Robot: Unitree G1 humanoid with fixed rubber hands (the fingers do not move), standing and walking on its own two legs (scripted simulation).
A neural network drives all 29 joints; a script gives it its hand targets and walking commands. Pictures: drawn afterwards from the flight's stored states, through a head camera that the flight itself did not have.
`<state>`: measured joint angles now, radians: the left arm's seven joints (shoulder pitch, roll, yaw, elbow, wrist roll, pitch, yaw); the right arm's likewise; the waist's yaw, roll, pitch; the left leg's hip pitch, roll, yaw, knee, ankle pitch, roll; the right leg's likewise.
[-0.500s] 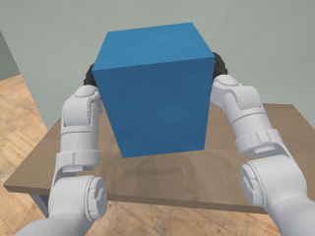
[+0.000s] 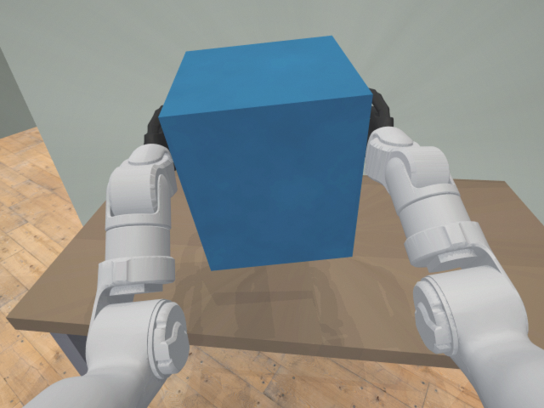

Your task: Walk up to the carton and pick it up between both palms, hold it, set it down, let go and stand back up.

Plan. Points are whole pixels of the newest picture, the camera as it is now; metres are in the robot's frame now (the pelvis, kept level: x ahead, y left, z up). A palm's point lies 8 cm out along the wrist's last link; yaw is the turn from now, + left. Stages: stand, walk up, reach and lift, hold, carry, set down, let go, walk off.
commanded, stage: hold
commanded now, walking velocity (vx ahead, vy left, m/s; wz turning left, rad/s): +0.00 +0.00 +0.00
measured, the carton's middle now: (270, 155) +0.39 +0.00 +0.25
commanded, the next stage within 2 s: none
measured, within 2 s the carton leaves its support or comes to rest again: neither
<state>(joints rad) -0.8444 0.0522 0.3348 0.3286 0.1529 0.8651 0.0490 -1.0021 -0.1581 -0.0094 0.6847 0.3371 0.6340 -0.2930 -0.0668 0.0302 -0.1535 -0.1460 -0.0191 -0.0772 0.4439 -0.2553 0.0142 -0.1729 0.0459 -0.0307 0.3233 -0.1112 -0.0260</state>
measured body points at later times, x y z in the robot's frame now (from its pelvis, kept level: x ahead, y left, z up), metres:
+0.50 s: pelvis +0.00 +0.00 +0.00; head -0.08 +0.00 +0.44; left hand +0.38 +0.15 +0.26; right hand +0.39 -0.16 +0.27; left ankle -0.01 +0.11 -0.74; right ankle +0.04 -0.10 -0.74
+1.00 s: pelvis +0.00 +0.00 +0.00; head -0.08 +0.00 +0.44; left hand +0.39 +0.15 +0.26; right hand +0.39 -0.15 +0.28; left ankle -0.01 +0.11 -0.74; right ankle +0.04 -0.10 -0.74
